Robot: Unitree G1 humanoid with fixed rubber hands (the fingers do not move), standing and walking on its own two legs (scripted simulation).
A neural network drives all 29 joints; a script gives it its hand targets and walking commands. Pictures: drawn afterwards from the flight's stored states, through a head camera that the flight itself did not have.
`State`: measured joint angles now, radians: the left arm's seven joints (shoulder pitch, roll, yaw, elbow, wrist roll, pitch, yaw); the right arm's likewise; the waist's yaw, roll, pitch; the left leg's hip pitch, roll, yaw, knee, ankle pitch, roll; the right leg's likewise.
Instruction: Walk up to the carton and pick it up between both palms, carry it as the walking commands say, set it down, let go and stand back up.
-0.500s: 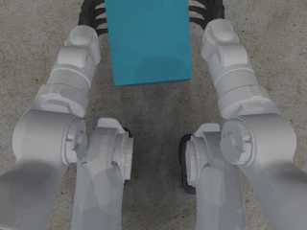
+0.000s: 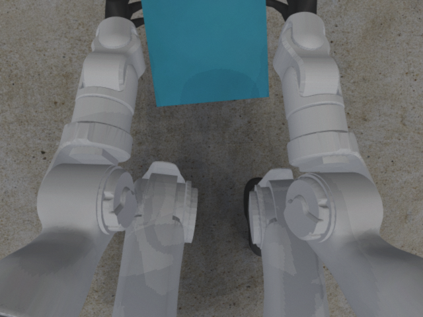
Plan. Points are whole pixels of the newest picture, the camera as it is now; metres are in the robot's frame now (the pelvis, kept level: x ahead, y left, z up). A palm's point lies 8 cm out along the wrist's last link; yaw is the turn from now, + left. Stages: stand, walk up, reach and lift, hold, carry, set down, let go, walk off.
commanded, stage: reach and lift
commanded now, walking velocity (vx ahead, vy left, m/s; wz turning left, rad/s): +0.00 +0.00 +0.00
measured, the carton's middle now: (212, 31) +0.54 +0.03 -0.22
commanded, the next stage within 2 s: none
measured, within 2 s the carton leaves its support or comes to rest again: neither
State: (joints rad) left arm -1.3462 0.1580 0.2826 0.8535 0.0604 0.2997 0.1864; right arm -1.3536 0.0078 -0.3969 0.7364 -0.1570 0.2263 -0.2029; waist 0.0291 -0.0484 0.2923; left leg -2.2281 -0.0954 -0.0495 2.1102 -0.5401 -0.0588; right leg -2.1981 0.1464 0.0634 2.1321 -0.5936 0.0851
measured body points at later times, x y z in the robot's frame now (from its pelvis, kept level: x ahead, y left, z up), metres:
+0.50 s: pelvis -0.03 -0.01 +0.03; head +0.33 +0.02 +0.29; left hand +0.52 +0.16 -0.11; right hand +0.54 -0.09 -0.09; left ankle +0.12 +0.12 -0.36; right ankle +0.11 -0.13 -0.36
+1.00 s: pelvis -0.03 -0.01 +0.07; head +0.31 +0.03 +0.34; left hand +0.51 +0.16 -0.05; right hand +0.52 -0.09 -0.04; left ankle +0.12 +0.12 -0.36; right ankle +0.11 -0.13 -0.36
